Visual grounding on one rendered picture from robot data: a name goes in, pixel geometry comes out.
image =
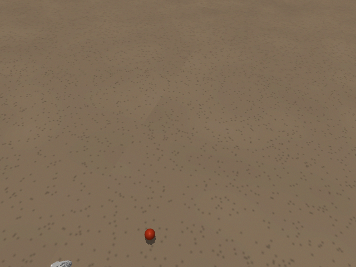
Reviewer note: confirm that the ball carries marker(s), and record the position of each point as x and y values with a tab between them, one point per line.
149	234

